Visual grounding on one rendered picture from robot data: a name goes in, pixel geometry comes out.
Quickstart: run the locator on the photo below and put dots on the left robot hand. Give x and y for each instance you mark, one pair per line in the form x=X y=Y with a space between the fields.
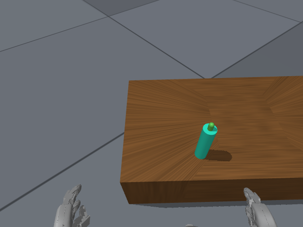
x=66 y=212

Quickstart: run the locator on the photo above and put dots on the bottle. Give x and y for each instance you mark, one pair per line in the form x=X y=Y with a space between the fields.
x=206 y=138

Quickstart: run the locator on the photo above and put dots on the right robot hand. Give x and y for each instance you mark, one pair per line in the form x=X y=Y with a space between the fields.
x=259 y=214

